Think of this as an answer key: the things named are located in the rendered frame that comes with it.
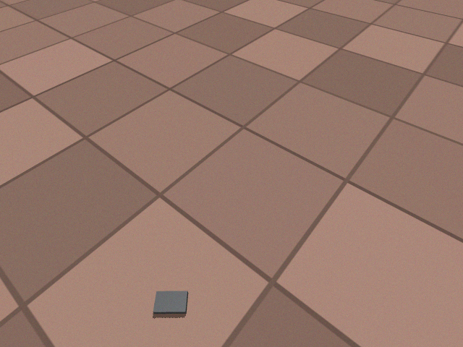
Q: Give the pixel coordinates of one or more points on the small box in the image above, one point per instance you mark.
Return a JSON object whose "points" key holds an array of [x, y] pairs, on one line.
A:
{"points": [[170, 302]]}

